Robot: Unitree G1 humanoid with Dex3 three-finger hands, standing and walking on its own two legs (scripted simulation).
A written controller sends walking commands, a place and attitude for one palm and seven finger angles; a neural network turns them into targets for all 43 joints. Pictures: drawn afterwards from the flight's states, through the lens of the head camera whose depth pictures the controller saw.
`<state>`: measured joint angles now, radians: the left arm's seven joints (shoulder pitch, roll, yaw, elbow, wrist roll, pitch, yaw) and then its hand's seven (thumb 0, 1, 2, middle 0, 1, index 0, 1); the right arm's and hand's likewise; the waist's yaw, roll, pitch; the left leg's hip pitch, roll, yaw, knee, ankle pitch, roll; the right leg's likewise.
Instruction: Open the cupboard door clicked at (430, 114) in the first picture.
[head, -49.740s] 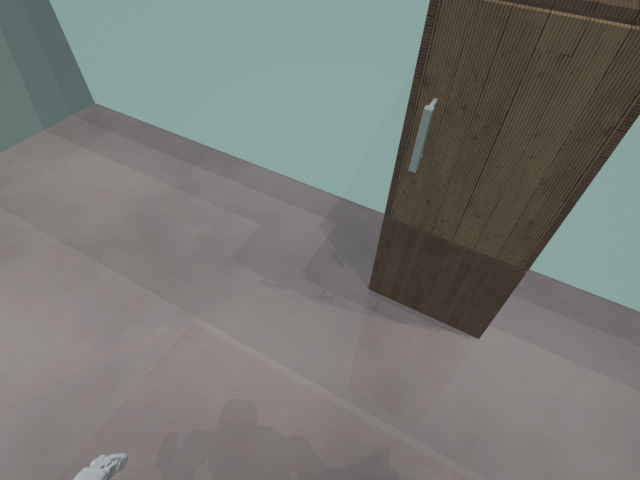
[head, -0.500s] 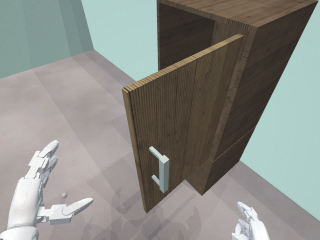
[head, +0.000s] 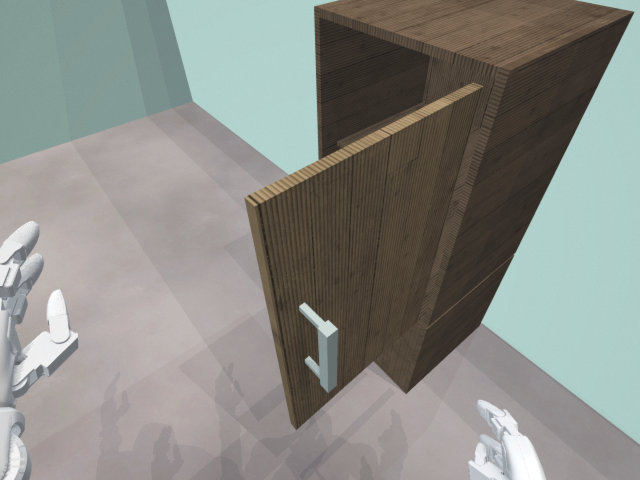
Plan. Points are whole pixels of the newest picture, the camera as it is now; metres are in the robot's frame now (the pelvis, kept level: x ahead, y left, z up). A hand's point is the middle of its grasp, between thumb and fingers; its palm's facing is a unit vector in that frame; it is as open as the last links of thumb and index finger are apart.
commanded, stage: draw the hand back to the body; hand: left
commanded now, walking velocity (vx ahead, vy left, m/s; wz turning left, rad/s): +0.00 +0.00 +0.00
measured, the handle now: (318, 349) +0.31 +0.05 -0.03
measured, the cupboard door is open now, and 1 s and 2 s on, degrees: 92 92 92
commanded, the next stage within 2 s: step back with the hand held close in 0.22 s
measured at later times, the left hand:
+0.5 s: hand (90, 334) +0.20 +0.25 +0.16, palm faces +0.44 -0.78 -0.45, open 7.4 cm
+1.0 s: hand (13, 428) +0.11 +0.27 +0.15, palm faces +0.42 -0.76 -0.49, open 7.4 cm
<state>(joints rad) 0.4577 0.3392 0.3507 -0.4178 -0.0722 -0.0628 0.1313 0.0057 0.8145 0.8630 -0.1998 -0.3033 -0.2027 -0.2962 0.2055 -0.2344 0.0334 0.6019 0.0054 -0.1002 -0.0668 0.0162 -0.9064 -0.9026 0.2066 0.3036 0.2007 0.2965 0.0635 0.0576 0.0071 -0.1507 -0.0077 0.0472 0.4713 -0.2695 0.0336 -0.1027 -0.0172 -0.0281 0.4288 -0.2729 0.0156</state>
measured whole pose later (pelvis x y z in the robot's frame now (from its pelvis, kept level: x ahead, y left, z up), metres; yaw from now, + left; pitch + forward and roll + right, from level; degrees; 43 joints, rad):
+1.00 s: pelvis -0.09 +0.01 -0.01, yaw +0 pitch -1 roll -2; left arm 0.56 0.41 0.43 -0.50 -0.02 -0.18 0.15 0.01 0.89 0.90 -0.21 -0.30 -0.21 -0.30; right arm 0.21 -0.22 0.01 0.54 0.01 -0.04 -0.08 0.01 -0.91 -0.90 0.21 0.30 0.20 0.30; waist 0.00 0.01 0.06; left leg -0.38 0.01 0.04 0.59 -0.20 0.06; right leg -0.33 0.00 -0.02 0.54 -0.19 0.02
